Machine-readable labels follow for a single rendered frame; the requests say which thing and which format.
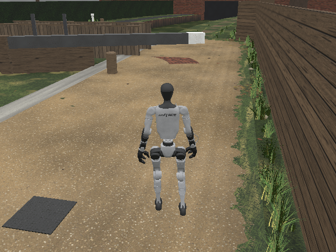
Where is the robot left hand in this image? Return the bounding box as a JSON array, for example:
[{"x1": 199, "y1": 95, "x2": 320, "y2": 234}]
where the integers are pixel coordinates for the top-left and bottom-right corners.
[{"x1": 138, "y1": 150, "x2": 149, "y2": 164}]

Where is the left robot upper arm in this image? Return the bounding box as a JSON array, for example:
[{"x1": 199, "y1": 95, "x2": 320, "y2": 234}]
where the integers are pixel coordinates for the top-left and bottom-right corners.
[{"x1": 143, "y1": 106, "x2": 156, "y2": 135}]

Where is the robot right hand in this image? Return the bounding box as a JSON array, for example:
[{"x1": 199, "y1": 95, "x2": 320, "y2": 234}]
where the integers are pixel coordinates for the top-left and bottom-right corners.
[{"x1": 186, "y1": 146, "x2": 197, "y2": 158}]

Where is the right robot forearm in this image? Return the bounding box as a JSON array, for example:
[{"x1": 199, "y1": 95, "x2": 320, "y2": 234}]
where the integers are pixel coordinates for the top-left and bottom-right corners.
[{"x1": 186, "y1": 127, "x2": 196, "y2": 148}]

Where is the left robot forearm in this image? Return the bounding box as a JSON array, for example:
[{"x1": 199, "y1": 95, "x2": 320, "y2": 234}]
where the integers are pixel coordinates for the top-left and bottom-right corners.
[{"x1": 139, "y1": 128, "x2": 149, "y2": 152}]

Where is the robot right foot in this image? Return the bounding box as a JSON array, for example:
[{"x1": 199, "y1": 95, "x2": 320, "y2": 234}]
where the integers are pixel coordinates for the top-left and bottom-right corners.
[{"x1": 178, "y1": 203, "x2": 186, "y2": 216}]

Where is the humanoid robot head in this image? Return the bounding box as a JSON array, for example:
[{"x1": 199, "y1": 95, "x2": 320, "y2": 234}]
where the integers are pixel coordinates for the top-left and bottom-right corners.
[{"x1": 159, "y1": 83, "x2": 176, "y2": 109}]

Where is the right robot upper arm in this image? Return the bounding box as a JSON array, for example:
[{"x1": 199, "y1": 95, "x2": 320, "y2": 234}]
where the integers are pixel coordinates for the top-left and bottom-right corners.
[{"x1": 178, "y1": 106, "x2": 192, "y2": 134}]

